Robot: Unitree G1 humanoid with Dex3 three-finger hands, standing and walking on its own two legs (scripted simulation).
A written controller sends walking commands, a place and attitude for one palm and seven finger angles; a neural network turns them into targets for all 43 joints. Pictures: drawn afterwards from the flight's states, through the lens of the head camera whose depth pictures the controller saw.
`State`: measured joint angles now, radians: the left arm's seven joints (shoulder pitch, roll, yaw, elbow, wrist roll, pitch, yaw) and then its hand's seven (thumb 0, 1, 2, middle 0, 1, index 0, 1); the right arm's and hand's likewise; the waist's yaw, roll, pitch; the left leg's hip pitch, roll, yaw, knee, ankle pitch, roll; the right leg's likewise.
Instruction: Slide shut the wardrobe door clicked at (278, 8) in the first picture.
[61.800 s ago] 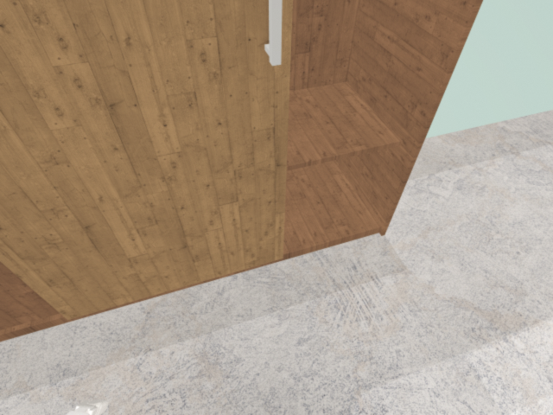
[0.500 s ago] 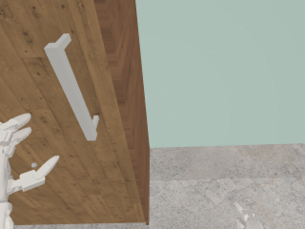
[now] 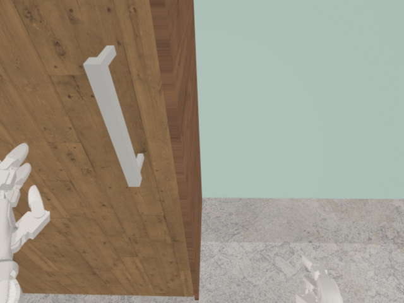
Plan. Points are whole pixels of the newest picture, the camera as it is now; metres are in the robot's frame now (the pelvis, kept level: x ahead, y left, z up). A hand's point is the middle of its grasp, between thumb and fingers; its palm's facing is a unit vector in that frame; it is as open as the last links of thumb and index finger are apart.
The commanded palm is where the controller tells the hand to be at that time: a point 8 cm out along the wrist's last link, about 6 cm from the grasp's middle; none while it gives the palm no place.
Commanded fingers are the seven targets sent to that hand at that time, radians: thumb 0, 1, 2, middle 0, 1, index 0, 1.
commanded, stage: draw the hand back to the body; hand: left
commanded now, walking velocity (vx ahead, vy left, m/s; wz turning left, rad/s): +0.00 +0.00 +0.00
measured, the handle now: (123, 125) +0.30 +0.16 +0.25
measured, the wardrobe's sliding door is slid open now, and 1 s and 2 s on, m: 0.00 0.00 0.00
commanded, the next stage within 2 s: step back with the hand held close in 0.06 s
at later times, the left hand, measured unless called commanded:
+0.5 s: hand (49, 227) +0.17 +0.26 +0.15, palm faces +0.39 -0.76 -0.52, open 7.4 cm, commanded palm +0.12 +0.30 +0.17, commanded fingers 0.00 0.90 0.90 -0.20 -0.30 -0.20 -0.30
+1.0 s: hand out of the picture +0.09 +0.28 +0.16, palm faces +0.52 -0.72 -0.46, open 7.4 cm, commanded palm +0.03 +0.32 +0.17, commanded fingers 0.00 0.90 0.90 -0.20 -0.30 -0.20 -0.30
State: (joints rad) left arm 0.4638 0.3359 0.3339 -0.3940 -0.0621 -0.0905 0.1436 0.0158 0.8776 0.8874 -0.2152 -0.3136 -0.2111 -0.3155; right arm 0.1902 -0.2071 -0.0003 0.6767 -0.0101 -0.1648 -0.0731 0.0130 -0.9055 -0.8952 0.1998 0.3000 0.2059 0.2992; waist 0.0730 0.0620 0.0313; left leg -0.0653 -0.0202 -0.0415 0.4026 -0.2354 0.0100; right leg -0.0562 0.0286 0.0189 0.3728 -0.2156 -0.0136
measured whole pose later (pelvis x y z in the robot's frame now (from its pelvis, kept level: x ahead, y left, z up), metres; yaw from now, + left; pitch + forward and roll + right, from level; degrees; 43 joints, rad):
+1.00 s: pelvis -0.10 +0.01 -0.02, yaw +2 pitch -1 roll -1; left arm 0.51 0.38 0.42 -0.51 0.00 -0.18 0.20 0.02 0.89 0.90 -0.22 -0.30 -0.21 -0.31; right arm 0.23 -0.23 0.00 0.59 -0.01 -0.08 -0.10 0.01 -0.90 -0.89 0.20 0.30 0.21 0.30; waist 0.01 0.02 0.01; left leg -0.46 -0.01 -0.01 0.68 -0.29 0.02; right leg -0.41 0.02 0.00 0.58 -0.16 0.00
